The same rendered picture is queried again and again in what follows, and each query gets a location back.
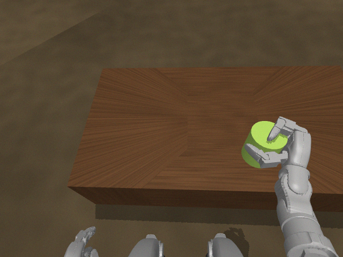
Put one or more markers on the left robot hand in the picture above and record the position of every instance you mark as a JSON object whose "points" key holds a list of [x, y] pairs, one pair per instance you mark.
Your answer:
{"points": [[77, 248]]}

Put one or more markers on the can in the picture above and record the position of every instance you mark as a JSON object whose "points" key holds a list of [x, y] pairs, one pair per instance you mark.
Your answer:
{"points": [[258, 137]]}

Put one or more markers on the right robot hand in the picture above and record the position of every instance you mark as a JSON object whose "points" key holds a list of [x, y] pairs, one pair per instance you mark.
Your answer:
{"points": [[296, 151]]}

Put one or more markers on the right robot arm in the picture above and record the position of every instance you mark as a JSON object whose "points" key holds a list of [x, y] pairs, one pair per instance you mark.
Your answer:
{"points": [[302, 232]]}

